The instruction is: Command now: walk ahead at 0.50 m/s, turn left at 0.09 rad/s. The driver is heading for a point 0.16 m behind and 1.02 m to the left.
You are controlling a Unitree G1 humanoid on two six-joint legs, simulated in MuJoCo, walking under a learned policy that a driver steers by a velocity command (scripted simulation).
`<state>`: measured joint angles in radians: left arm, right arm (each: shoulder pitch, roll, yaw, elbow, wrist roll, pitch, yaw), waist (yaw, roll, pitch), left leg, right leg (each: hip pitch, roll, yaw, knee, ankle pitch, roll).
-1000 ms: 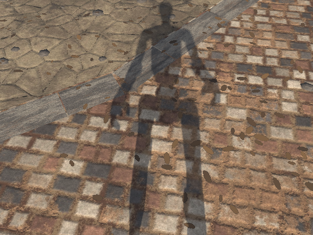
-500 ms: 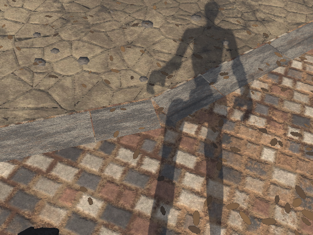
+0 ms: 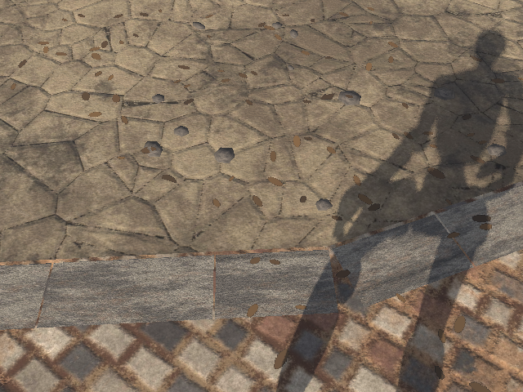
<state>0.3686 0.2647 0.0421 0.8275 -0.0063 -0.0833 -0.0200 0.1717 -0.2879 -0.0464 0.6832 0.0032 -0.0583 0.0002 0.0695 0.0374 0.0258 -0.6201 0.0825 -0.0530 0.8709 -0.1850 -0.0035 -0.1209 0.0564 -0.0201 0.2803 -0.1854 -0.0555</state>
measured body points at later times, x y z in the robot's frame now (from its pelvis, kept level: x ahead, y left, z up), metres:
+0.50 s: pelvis +0.19 +0.05 -0.01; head +0.24 +0.07 +0.43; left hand +0.31 +0.35 -0.12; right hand +0.37 -0.21 -0.11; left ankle +0.25 +0.14 -0.75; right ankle +0.28 -0.11 -0.70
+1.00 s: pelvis +0.34 +0.08 -0.01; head +0.36 +0.08 +0.44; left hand +0.21 +0.34 -0.12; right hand +0.63 -0.05 -0.10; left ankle +0.39 +0.28 -0.69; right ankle +0.30 -0.09 -0.75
